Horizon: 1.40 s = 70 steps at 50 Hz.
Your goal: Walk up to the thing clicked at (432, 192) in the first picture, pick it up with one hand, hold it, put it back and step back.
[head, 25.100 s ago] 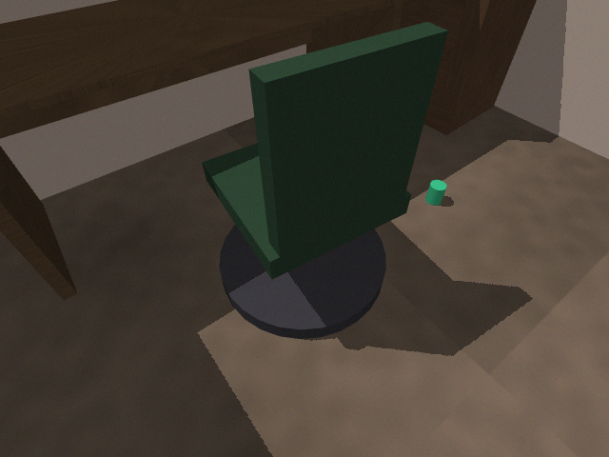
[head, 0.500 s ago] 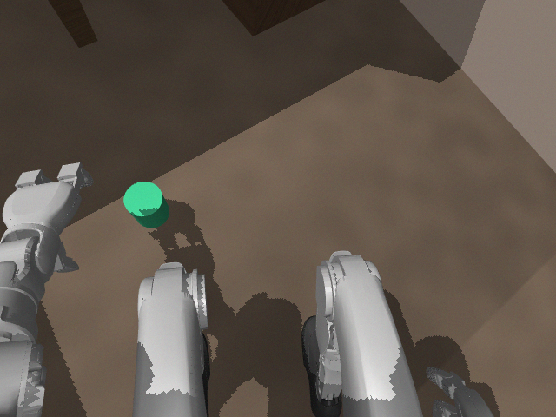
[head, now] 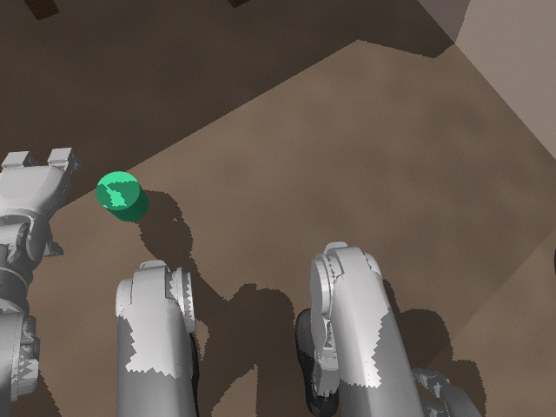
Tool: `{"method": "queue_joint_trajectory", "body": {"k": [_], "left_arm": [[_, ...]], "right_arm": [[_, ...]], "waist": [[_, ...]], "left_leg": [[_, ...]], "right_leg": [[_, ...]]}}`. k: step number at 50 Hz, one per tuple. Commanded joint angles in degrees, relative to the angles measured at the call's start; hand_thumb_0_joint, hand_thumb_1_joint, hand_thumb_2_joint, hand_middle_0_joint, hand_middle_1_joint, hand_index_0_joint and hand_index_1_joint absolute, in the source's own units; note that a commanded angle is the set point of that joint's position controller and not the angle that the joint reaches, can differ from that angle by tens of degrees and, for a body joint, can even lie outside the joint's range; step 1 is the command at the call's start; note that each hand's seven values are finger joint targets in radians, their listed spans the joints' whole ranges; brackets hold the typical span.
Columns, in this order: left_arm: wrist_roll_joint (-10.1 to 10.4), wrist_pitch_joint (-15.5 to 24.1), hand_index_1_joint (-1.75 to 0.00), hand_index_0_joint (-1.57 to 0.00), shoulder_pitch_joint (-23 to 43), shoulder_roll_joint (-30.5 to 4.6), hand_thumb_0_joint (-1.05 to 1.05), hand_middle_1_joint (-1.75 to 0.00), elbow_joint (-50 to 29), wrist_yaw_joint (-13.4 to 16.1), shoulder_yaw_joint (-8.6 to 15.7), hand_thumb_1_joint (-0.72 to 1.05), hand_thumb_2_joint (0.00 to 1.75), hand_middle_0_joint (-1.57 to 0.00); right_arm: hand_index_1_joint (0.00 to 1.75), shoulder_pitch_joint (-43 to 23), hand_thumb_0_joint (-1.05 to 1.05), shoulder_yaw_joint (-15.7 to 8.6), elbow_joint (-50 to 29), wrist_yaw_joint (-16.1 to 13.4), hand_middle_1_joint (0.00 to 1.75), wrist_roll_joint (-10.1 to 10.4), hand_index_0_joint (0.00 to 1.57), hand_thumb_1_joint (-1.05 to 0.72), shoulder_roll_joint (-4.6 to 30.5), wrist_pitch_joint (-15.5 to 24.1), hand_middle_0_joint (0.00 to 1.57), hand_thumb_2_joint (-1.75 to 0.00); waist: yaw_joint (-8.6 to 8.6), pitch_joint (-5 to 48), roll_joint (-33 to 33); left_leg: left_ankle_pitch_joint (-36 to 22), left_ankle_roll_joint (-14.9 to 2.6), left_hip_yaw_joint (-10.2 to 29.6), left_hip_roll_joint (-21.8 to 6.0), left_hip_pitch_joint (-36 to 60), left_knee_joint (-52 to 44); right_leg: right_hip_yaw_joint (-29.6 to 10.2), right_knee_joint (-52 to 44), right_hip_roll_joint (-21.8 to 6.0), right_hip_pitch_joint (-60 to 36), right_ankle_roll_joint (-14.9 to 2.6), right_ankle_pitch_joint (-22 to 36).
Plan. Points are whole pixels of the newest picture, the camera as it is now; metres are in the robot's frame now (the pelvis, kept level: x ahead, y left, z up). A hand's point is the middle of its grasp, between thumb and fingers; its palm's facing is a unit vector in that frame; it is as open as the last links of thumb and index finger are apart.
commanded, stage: rise first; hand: left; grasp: from above
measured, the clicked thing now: (124, 197) +0.48 +0.24 -0.31
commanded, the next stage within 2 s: approach in 0.44 s
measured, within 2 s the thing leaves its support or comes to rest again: neither
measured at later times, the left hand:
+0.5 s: hand (63, 209) +0.42 +0.30 -0.18, palm faces -0.45 -0.07 -0.89, open 14.1 cm
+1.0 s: hand (136, 165) +0.50 +0.20 -0.20, palm faces -0.37 -0.03 -0.93, open 14.0 cm
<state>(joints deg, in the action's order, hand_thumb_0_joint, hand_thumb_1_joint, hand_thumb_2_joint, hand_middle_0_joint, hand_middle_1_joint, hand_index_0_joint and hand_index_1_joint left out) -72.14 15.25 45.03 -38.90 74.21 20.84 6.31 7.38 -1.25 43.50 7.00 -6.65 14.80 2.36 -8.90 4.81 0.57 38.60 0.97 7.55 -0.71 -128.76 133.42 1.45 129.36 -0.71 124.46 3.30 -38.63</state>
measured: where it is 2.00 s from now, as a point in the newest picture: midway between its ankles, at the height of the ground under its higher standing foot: (252, 392)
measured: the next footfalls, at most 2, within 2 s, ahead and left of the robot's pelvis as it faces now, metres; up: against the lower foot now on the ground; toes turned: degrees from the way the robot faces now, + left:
none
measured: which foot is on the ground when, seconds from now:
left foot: down 0.00-1.00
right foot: down 0.00-1.00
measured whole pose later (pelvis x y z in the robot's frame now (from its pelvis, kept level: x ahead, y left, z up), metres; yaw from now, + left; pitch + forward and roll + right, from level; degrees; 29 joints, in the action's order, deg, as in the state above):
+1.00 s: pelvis +0.01 +0.00 -0.03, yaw -1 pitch +35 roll -7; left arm -75.7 6.6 61.4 -35.5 90.1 31.9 3.6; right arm 8.2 2.4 43.8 8.8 -9.8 15.6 4.6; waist -18.0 3.2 0.1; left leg 39.5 2.0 8.6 -1.1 -133.9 137.8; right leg 1.8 133.6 0.4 130.5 2.8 -38.5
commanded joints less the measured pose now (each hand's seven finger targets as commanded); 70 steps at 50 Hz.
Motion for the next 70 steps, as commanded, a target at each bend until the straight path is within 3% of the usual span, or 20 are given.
{"method": "queue_joint_trajectory", "body": {"k": [1,12,14,20,23,27,29,35,36,38,42,46,49,54,56,61,63,64,67,70], "left_arm": [[0.2,0.1,-0.99,-0.1,14.4,-15.0,0.0,-0.99,-7.0,3.5,2.9,-0.51,0.97,-0.09],[0.1,-1.0,-1.01,-0.08,15.4,-14.4,0.0,-1.02,-5.8,5.7,3.0,-0.53,0.98,-0.08],[0.2,-1.0,-1.01,-0.08,16.5,-13.9,0.0,-1.02,-5.8,5.7,2.7,-0.53,0.98,-0.08],[0.3,-0.9,-1.02,-0.08,15.6,-14.7,0.0,-1.03,-4.7,6.0,3.4,-0.54,0.99,-0.07],[0.2,-1.0,-1.03,-0.08,16.6,-14.9,0.0,-1.04,-3.3,5.9,3.4,-0.53,0.98,-0.07],[0.1,-0.6,-1.02,-0.04,17.2,-15.0,0.0,-0.98,-2.8,6.0,3.0,-0.61,1.07,-0.08],[0.1,-0.7,-1.04,-0.08,18.0,-13.2,0.0,-1.05,-1.8,6.0,1.8,-0.53,0.98,-0.07],[0.2,-0.6,-1.05,-0.08,27.8,-6.8,0.0,-1.06,-2.3,7.1,-4.5,-0.54,0.99,-0.07],[-0.2,-0.8,-1.05,-0.08,29.3,-5.8,0.0,-1.06,-0.7,7.5,-5.2,-0.53,0.98,-0.07],[-0.7,-1.4,-1.05,-0.08,32.2,-5.2,0.0,-1.07,0.8,8.8,-5.9,-0.53,0.98,-0.07],[-2.6,-4.4,-1.06,-0.08,35.0,-6.8,0.0,-1.08,4.3,12.2,-4.6,-0.53,0.98,-0.06],[-3.5,-9.3,-1.05,-0.08,34.7,-11.4,0.0,-1.06,9.4,14.2,-0.6,-0.54,0.98,-0.06],[-1.8,-12.4,-1.05,-0.08,33.4,-10.2,0.0,-1.06,12.3,13.5,-1.4,-0.54,0.98,-0.07],[2.7,-15.4,-1.04,-0.07,24.8,-14.3,0.0,-1.05,10.9,10.0,1.7,-0.55,1.0,-0.07],[4.6,-15.4,-1.04,-0.07,21.4,-14.6,0.0,-1.05,10.7,7.6,1.5,-0.55,0.98,-0.06],[7.5,-11.1,-1.04,-0.08,20.1,-14.4,0.0,-1.07,4.7,1.0,1.0,-0.53,0.94,-0.06],[7.7,-7.6,-1.05,-0.08,22.8,-11.8,0.0,-1.07,2.4,-0.8,-1.1,-0.54,0.95,-0.06],[7.5,-5.4,-1.05,-0.08,26.3,-10.1,0.0,-1.08,-0.8,-1.3,-2.3,-0.53,0.94,-0.06],[6.6,0.0,-1.04,-0.09,29.0,-9.6,0.0,-1.07,-5.1,0.0,-3.6,-0.52,0.93,-0.07],[3.5,3.2,-1.04,-0.08,27.8,-9.7,0.0,-1.06,-5.7,3.7,-4.0,-0.52,0.94,-0.06]], "right_arm": [[0.3,10.0,0.0,-4.5,-1.0,-0.5,0.3,-0.2,0.2,-0.91,13.1,0.6,0.2,-0.9],[0.3,10.3,0.0,-4.6,-0.4,-0.2,0.3,-0.5,0.2,-0.91,13.2,0.8,0.2,-0.9],[0.3,10.4,0.0,-4.5,-0.4,-0.1,0.3,-0.8,0.2,-0.91,13.2,0.8,0.2,-0.9],[0.3,10.4,0.0,-4.0,-0.2,0.1,0.3,-1.0,0.2,-0.91,13.0,0.9,0.2,-0.9],[0.3,10.3,0.0,-4.1,-0.2,0.3,0.3,-1.1,0.2,-0.91,13.5,0.9,0.2,-0.9],[0.3,10.3,0.0,-3.6,0.0,0.3,0.3,-1.3,0.2,-0.91,13.4,1.0,0.2,-0.91],[0.3,10.6,0.0,-3.6,0.1,0.4,0.3,-1.6,0.2,-0.91,13.6,1.1,0.2,-0.9],[0.3,11.9,0.0,-3.4,1.5,0.2,0.3,-1.7,0.2,-0.91,13.9,1.9,0.2,-0.9],[0.3,12.3,0.0,-3.1,1.7,0.2,0.3,-1.9,0.2,-0.91,14.0,2.2,0.2,-0.9],[0.3,12.7,0.0,-2.7,2.1,0.1,0.3,-2.2,0.2,-0.91,14.3,2.5,0.2,-0.9],[0.3,12.8,0.0,-1.7,2.1,0.2,0.3,-2.9,0.2,-0.91,14.6,2.7,0.2,-0.9],[0.3,12.5,0.0,-0.5,0.8,1.3,0.3,-3.3,0.2,-0.91,15.0,2.6,0.2,-0.9],[0.3,11.2,0.0,0.4,-0.4,2.2,0.3,-3.1,0.2,-0.91,14.7,2.6,0.2,-0.9],[0.3,11.0,0.0,0.8,-1.7,3.0,0.3,-1.7,0.2,-0.91,14.5,2.2,0.2,-0.9],[0.3,11.1,0.0,1.0,-1.8,3.1,0.3,-1.3,0.2,-0.91,13.9,1.7,0.2,-0.9],[0.3,12.4,0.0,0.1,-1.2,2.7,0.3,-0.3,0.2,-0.91,14.1,1.4,0.2,-0.9],[0.3,13.2,0.0,-0.1,-0.3,2.4,0.3,-0.8,0.2,-0.91,14.4,1.6,0.2,-0.9],[0.3,14.2,0.0,-0.5,0.0,2.2,0.3,-1.0,0.2,-0.91,14.7,1.7,0.2,-0.9],[0.3,15.3,0.0,-1.2,0.2,1.9,0.3,-1.6,0.2,-0.91,15.2,2.0,0.2,-0.9],[0.3,14.1,0.0,-1.6,0.7,1.3,0.3,-2.3,0.2,-0.91,15.2,1.9,0.2,-0.9]], "waist": [[0.91,37.7,-13.3],[-0.07,37.5,-13.4],[-0.93,37.2,-13.2],[0.08,38.7,-13.3],[-1.0,36.9,-12.5],[-0.82,36.6,-11.9],[-1.9,36.5,-12.0],[-5.71,36.2,-13.8],[-7.04,35.2,-14.1],[-7.98,35.2,-15.6],[-7.97,37.0,-19.2],[-7.02,37.5,-20.3],[-7.36,36.7,-19.2],[-4.2,40.0,-14.0],[-4.09,39.1,-9.3],[-4.7,35.1,-5.1],[-6.25,34.4,-5.7],[-7.88,33.9,-6.6],[-7.97,35.4,-9.5],[-6.9,36.3,-13.9]], "left_leg": [[-7.5,-2.47,-5.7,1.3,30.5,-14.8],[-9.3,-2.52,-5.5,1.1,30.1,-13.5],[-9.7,-2.73,-5.9,1.2,29.3,-12.8],[-10.4,-2.68,-6.3,1.4,28.5,-11.9],[-9.2,-2.87,-6.0,1.3,27.7,-11.6],[-7.7,-2.95,-6.5,1.5,25.9,-11.2],[-7.9,-2.93,-6.2,1.4,26.5,-10.9],[-7.0,-2.54,-5.3,1.0,27.1,-10.3],[-6.5,-2.46,-5.1,1.0,27.1,-10.3],[-6.9,-2.23,-4.7,0.9,27.6,-10.2],[-8.0,-1.74,-4.9,0.9,29.2,-10.8],[-9.9,-1.78,-6.2,1.0,27.8,-10.4],[-8.9,-2.44,-6.8,0.9,25.9,-9.6],[-11.1,-3.77,-7.4,0.9,20.8,-8.6],[-10.5,-4.44,-7.5,1.0,16.7,-7.8],[-7.6,-4.63,-6.7,1.3,12.5,-7.0],[-7.2,-4.17,-5.8,1.2,13.7,-6.6],[-6.7,-3.94,-5.5,1.3,14.5,-6.2],[-6.5,-2.81,-4.8,1.1,18.6,-5.4],[-7.0,-1.79,-4.8,1.0,23.8,-5.5]], "right_leg": [[6.1,-12.9,1.7,-14.8,-5.07,8.8],[6.1,-11.4,1.5,-14.0,-4.82,10.8],[6.0,-11.6,1.5,-14.5,-4.6,11.4],[5.7,-11.0,1.7,-15.9,-4.79,12.0],[6.1,-11.0,1.7,-14.7,-4.72,11.0],[5.8,-11.6,1.8,-15.2,-4.85,9.9],[6.1,-11.1,1.8,-14.3,-4.81,10.1],[6.9,-11.0,2.1,-10.9,-4.88,9.7],[7.2,-10.7,2.1,-10.1,-4.88,9.4],[7.8,-9.9,2.2,-9.3,-4.79,9.6],[8.1,-8.6,2.1,-8.9,-4.96,10.9],[7.3,-8.2,1.8,-10.8,-5.36,13.7],[6.9,-8.9,2.3,-11.8,-5.29,13.6],[5.8,-9.7,2.8,-20.8,-4.2,15.9],[5.1,-10.6,3.0,-25.0,-3.61,15.6],[4.8,-10.8,2.7,-25.0,-3.39,12.0],[5.4,-10.4,2.9,-23.5,-3.67,11.8],[5.6,-10.5,2.8,-22.3,-3.77,11.6],[6.1,-10.6,2.9,-20.1,-4.08,10.0],[6.9,-9.2,2.9,-15.9,-4.72,9.9]]}}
